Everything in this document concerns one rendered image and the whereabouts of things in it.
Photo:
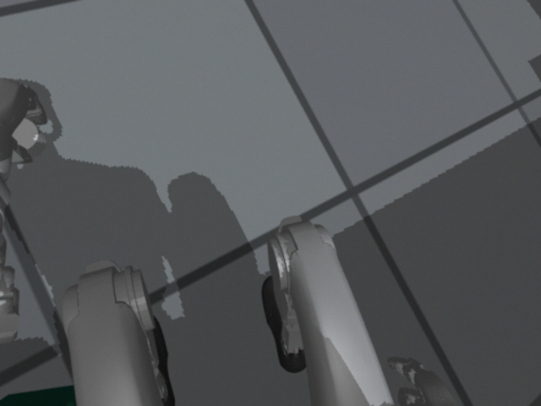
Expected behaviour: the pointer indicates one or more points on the left robot arm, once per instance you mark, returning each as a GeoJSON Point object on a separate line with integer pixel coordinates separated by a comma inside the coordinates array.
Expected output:
{"type": "Point", "coordinates": [9, 295]}

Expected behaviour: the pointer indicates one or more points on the right robot foot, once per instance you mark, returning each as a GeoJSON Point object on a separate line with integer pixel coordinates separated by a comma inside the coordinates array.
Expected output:
{"type": "Point", "coordinates": [293, 363]}

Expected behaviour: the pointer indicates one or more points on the left robot hand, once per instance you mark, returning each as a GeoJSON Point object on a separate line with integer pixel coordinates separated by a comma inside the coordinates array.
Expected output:
{"type": "Point", "coordinates": [16, 102]}

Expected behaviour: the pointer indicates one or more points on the left robot foot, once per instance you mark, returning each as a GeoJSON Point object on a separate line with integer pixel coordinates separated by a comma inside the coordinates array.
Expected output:
{"type": "Point", "coordinates": [169, 399]}

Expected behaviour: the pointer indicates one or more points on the right robot hand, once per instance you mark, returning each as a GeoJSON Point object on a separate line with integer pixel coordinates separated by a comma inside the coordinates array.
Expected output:
{"type": "Point", "coordinates": [431, 390]}

